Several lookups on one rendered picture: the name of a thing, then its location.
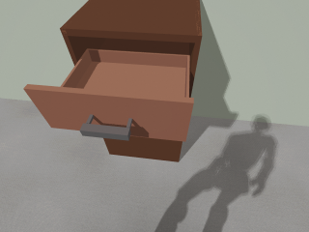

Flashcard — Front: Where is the drawer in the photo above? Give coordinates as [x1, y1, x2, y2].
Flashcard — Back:
[23, 48, 194, 142]

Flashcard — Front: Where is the cabinet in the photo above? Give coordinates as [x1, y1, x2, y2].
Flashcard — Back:
[60, 0, 203, 162]

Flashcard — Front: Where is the handle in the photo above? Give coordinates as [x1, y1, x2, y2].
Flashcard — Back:
[80, 114, 132, 141]

